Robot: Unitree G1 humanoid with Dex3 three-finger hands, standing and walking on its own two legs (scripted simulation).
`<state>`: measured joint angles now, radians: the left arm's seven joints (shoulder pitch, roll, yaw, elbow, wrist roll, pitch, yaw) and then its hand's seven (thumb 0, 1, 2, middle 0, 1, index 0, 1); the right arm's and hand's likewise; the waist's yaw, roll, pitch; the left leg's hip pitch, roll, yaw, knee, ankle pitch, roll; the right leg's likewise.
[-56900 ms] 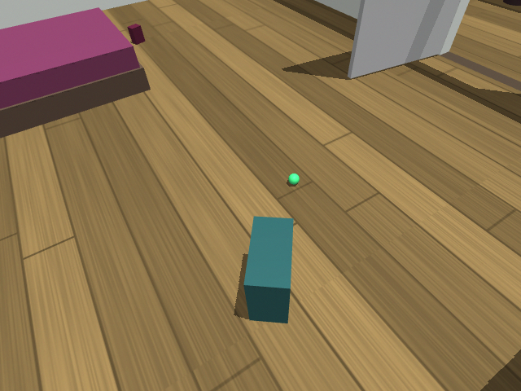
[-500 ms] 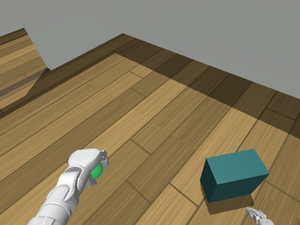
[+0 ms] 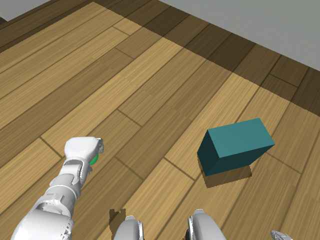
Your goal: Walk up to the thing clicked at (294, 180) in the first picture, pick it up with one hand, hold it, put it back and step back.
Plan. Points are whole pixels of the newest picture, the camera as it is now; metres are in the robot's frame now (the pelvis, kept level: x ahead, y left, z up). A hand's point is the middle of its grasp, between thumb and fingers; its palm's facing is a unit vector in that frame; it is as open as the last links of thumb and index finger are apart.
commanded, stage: crouch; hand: left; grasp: from above
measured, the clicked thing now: (88, 155) +0.39 +0.22 -0.12
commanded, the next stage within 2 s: lower in 1.52 s
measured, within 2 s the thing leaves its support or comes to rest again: neither
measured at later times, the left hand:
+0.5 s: hand (106, 167) +0.42 +0.22 -0.35, palm faces -0.45 +0.00 -0.89, open 7.6 cm
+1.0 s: hand (110, 168) +0.45 +0.23 -0.45, palm faces -0.46 -0.02 -0.89, open 7.6 cm
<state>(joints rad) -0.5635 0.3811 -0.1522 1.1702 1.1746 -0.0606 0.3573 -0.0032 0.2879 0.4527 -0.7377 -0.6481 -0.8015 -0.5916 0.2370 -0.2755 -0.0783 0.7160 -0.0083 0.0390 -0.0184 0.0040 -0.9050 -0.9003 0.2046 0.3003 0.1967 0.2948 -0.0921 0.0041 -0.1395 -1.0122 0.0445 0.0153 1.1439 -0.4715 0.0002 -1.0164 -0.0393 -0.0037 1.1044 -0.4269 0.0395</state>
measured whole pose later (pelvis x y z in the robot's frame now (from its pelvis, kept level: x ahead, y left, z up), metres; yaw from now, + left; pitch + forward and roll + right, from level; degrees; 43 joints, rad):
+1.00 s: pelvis -0.04 +0.00 -0.29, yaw -2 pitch +38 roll -6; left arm -1.00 0.65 0.06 1.42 1.25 -0.13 0.36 -0.01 0.27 0.42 -0.79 -0.59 -0.86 -0.54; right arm 0.18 -0.27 0.00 0.71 -0.12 -0.06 0.11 0.00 -0.92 -0.91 0.21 0.30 0.20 0.29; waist -0.26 0.02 -0.10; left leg -2.16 0.02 -0.09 2.20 -0.70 0.00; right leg -2.13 -0.05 -0.02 2.12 -0.66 0.04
